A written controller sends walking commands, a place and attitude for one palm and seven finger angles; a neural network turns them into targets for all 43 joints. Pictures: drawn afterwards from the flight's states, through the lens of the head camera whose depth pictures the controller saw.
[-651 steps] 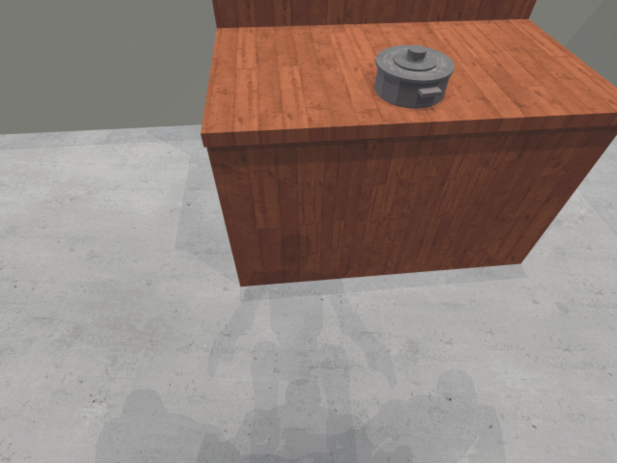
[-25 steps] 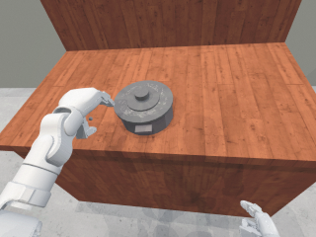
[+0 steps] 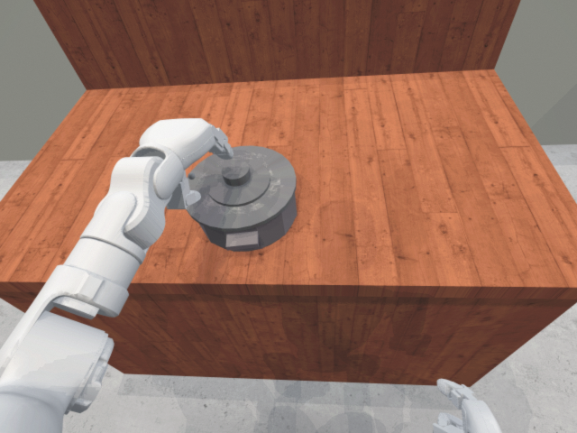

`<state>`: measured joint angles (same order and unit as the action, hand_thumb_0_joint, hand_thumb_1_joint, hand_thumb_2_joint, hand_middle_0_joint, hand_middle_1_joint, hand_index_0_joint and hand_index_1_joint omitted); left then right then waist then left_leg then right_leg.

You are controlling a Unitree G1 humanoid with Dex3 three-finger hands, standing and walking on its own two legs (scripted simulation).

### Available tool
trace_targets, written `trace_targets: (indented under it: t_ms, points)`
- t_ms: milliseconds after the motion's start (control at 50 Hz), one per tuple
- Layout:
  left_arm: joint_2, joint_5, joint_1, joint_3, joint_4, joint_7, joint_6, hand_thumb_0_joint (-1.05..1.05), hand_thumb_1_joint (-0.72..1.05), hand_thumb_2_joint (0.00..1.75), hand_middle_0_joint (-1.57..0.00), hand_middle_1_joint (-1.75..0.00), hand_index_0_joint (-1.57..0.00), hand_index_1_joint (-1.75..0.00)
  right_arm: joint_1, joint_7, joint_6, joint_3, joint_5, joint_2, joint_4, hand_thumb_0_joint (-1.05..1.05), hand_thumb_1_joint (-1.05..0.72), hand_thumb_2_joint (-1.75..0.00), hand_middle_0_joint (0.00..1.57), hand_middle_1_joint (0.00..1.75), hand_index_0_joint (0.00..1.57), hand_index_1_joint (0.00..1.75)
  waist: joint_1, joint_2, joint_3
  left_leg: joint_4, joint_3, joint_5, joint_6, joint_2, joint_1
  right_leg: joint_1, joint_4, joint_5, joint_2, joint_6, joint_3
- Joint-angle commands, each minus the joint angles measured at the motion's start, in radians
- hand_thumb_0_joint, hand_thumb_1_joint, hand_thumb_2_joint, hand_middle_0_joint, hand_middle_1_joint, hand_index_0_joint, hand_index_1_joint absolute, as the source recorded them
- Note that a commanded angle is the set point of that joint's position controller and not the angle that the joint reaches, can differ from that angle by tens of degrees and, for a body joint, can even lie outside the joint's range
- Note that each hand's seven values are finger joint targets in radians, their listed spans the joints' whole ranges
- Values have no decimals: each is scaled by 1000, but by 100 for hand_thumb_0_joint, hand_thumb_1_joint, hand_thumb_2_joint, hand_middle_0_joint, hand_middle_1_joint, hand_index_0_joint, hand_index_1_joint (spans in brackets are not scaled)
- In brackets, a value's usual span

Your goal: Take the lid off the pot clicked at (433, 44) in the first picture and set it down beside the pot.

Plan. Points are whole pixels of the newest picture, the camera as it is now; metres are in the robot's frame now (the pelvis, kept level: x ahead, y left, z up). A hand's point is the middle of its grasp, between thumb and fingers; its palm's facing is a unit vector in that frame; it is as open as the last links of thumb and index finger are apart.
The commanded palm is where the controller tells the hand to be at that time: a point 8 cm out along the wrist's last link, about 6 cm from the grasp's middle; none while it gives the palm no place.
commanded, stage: move the open hand above the knob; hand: left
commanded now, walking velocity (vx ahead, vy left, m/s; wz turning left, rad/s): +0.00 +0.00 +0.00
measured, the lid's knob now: (236, 173) +0.51 +0.10 +0.06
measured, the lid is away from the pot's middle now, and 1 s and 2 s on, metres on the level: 0.00 0.00 0.00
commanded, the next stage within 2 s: lower the open fingers around the knob in 1.12 s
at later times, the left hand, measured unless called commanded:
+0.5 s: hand (227, 158) +0.48 +0.10 +0.13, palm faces -0.33 -0.01 -0.94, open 10.1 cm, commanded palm +0.48 +0.11 +0.20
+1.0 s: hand (221, 154) +0.49 +0.11 +0.12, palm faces -0.31 -0.02 -0.95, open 10.1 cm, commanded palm +0.48 +0.11 +0.20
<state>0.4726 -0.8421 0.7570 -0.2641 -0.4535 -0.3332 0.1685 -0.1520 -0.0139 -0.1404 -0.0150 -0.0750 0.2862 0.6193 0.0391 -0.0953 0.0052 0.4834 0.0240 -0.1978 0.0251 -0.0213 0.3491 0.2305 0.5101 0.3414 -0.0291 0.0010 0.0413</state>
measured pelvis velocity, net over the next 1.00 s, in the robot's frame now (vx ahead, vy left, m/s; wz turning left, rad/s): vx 0.01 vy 0.01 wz -0.02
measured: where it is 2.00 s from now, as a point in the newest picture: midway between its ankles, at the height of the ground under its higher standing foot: outside the picture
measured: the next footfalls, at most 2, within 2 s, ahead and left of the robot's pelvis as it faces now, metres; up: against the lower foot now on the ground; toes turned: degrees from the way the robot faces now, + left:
none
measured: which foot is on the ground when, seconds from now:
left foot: down 0.00-1.00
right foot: down 0.00-1.00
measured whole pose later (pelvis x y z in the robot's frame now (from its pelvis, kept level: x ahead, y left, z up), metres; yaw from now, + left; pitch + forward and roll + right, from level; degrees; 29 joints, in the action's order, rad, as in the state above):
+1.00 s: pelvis +0.01 +0.01 +0.00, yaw -1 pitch +9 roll +0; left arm 0.35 -0.90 1.05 -0.30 -0.90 -0.28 0.25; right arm -0.25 -0.01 -0.11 0.02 -0.06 0.28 0.68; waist 0.09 -0.08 0.05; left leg 0.49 0.04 -0.21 0.03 -0.02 0.43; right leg 0.31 0.50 0.34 -0.03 -0.01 0.02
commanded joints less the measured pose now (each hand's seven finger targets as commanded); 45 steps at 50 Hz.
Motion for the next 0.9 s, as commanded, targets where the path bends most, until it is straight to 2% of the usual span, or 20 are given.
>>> trace_targets:
  t_ms: [0,40,60,100,160,200,240,280,320,380,420,500,580,640,660,700,760,800,840,880]
  points:
    - [62,-16,339,40,-9,48,61,0,-29,141,-83,-8,-83,-8,57,-32,18,43,-11,97,-131,0,-90,-90,20,30,20,30,-9,107,308,-1,-18,299,32,-24,-252,68,-36,-434,47,26,29]
    - [25,-30,407,-3,81,40,81,0,-29,141,-83,-8,-83,-8,74,-43,11,53,-9,96,-153,0,-90,-90,20,30,20,30,1,91,366,15,-24,317,37,-26,-294,71,-36,-441,47,29,25]
    - [51,-37,464,13,142,34,79,0,-29,141,-83,-8,-83,-8,74,-43,11,58,-2,98,-159,0,-90,-90,20,30,20,30,10,112,408,34,-27,355,45,-26,-314,53,-34,-481,46,30,18]
    - [165,-49,632,77,218,33,74,0,-29,141,-83,-8,-83,-8,65,-30,13,58,2,102,-153,0,-90,-90,20,30,20,30,21,118,491,37,-29,351,55,-34,-347,5,-33,-533,46,23,0]
    - [271,-45,751,160,117,49,53,0,-29,141,-83,-8,-83,-8,6,0,27,54,5,107,-106,0,-90,-90,20,30,20,30,35,165,468,25,-33,304,61,-33,-318,1,-45,-519,51,21,-1]
    - [240,-46,719,146,-74,66,56,0,-29,141,-83,-8,-83,-8,-15,17,32,44,1,99,-72,0,-90,-90,20,30,20,30,36,180,394,3,-22,244,58,-32,-274,36,-50,-458,54,19,6]
    - [136,-44,694,76,-170,76,68,0,-29,141,-83,-8,-83,-8,-23,14,33,43,0,95,-56,0,-90,-90,20,30,20,30,38,141,351,-7,-20,230,49,-29,-256,88,-47,-412,54,24,18]
    - [47,-46,694,19,-201,77,75,0,-29,141,-83,-8,-83,-8,-32,2,31,50,6,97,-55,0,-90,-90,20,30,20,30,40,109,371,0,-22,259,45,-27,-273,103,-43,-413,54,29,22]
    - [39,-57,699,14,-226,73,83,0,-29,141,-83,-8,-83,-8,-35,-4,30,54,10,101,-59,0,-90,-90,20,30,20,30,43,103,407,12,-23,279,45,-28,-291,100,-41,-428,53,29,17]
    - [13,-62,828,-23,-221,56,82,0,-29,141,-83,-8,-83,-8,-53,1,25,59,12,105,-53,0,-90,-90,20,30,20,30,77,131,429,21,-24,271,53,-28,-294,112,-49,-444,55,26,12]
    - [67,-63,886,23,-252,60,80,0,-29,141,-83,-8,-83,-8,-82,13,34,62,13,111,-35,0,-90,-90,20,30,20,30,85,142,433,19,-26,249,57,-29,-295,114,-55,-431,58,25,8]
    - [191,-63,900,126,-254,82,36,0,-29,141,-83,-8,-83,-8,-108,34,63,58,23,111,-35,0,-90,-90,20,30,20,30,64,151,524,17,-30,300,65,-30,-306,43,-45,-505,52,23,-9]
    - [151,-94,766,110,-385,109,59,0,-29,141,-83,-8,-83,-8,-121,24,58,57,20,116,-26,0,-90,-90,20,30,20,30,49,171,432,12,-16,334,56,-16,-237,69,-40,-518,56,26,3]
    - [58,-86,741,41,-424,104,94,0,-29,141,-83,-8,-83,-8,-121,11,52,62,16,120,-31,0,-90,-90,20,30,20,30,55,156,393,9,-9,306,51,-14,-231,112,-44,-472,61,24,13]
    - [58,-78,757,49,-385,94,89,0,-29,141,-83,-8,-83,-8,-120,11,54,68,20,119,-42,0,-90,-90,20,30,20,30,54,165,430,23,-6,337,59,-16,-245,84,-46,-517,55,24,5]
    - [147,-76,864,97,-232,82,66,0,-29,141,-83,-8,-83,-8,-106,13,58,72,21,121,-59,0,-90,-90,20,30,20,30,55,107,535,29,-11,368,65,-20,-315,39,-44,-563,49,21,-10]
    - [131,-68,956,80,-64,78,4,0,-29,141,-83,-8,-83,-8,-122,21,89,84,24,96,-70,0,-90,-90,20,30,20,30,71,54,627,68,-43,521,77,-15,-436,66,-41,-600,54,20,-12]
    - [141,-84,852,91,-190,86,16,0,-29,141,-83,-8,-83,-8,-140,19,80,82,22,106,-39,0,-90,-90,20,30,20,30,69,80,531,56,-44,494,71,-10,-404,111,-45,-554,64,20,1]
    - [127,-82,734,94,-362,95,59,0,-29,141,-83,-8,-83,-8,-140,17,61,71,14,117,-18,0,-90,-90,20,30,20,30,61,174,391,24,-19,360,61,-10,-271,119,-51,-501,67,21,14]
    - [64,-66,763,48,-317,94,76,0,-29,141,-83,-8,-83,-8,-118,5,55,70,14,118,-28,0,-90,-90,20,30,20,30,56,147,395,20,-13,340,56,-14,-263,119,-45,-498,61,24,18]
